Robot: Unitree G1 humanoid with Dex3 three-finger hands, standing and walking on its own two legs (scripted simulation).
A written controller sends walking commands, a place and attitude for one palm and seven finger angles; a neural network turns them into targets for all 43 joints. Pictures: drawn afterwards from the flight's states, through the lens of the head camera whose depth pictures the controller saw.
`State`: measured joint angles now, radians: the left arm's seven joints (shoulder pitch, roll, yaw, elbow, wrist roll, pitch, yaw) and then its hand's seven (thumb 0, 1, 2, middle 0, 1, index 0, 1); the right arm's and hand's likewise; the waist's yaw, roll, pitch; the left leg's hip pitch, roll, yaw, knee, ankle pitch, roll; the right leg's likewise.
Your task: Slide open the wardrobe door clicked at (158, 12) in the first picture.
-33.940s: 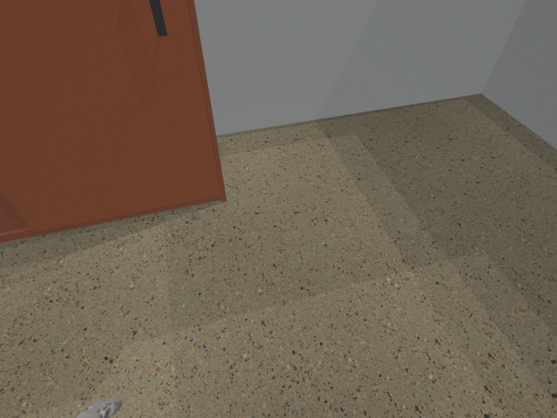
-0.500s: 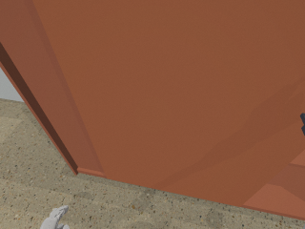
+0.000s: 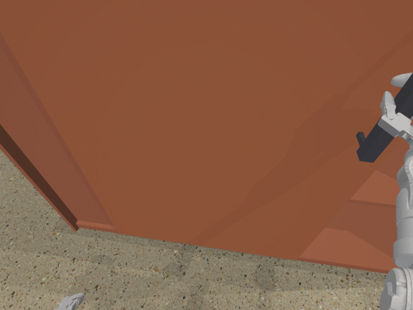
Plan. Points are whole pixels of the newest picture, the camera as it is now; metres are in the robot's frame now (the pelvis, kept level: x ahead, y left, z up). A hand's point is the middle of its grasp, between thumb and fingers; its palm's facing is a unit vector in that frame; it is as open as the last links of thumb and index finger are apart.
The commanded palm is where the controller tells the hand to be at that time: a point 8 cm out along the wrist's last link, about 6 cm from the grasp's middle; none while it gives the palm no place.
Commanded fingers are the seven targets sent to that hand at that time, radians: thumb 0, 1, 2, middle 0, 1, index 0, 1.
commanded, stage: stop walking and hold the door there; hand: right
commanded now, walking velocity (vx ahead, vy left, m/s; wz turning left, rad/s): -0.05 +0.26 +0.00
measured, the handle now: (402, 93) +0.45 -0.29 +0.23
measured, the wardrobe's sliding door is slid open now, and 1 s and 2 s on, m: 0.59 0.59 0.59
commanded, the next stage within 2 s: loosen the grip on the handle in 0.92 s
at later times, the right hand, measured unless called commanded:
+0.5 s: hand (386, 116) +0.41 -0.26 +0.21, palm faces +0.34 +0.93 -0.14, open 6.1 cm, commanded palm +0.37 -0.29 +0.18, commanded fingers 0.00 -0.90 -0.90 0.45 1.40 0.45 1.40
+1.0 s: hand (386, 116) +0.41 -0.26 +0.21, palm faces +0.36 +0.92 -0.16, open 6.1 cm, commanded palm +0.37 -0.30 +0.20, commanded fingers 0.00 -0.90 -0.90 0.45 1.40 0.45 1.40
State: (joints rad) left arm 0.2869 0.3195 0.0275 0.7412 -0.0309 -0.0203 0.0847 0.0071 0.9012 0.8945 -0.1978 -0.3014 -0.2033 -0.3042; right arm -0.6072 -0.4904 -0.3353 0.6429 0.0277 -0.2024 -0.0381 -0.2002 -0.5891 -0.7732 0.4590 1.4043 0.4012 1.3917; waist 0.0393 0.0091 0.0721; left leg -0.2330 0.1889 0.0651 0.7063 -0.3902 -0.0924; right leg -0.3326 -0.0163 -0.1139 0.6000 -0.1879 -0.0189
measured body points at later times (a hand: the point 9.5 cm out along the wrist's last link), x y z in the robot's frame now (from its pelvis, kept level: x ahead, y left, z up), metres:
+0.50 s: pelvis -0.04 -0.02 +0.01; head +0.00 -0.02 +0.46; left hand +0.09 +0.22 -0.10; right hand +0.38 -0.30 +0.22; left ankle -0.06 +0.08 -0.72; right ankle +0.07 -0.10 -0.72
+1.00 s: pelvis -0.02 -0.01 +0.01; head -0.01 -0.01 +0.46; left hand +0.09 +0.25 -0.10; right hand +0.38 -0.30 +0.22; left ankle -0.06 +0.08 -0.72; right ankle +0.07 -0.10 -0.72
